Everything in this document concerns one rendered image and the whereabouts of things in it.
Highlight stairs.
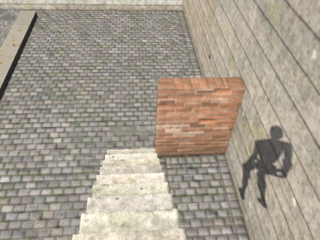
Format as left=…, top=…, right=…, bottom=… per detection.
left=72, top=148, right=187, bottom=240

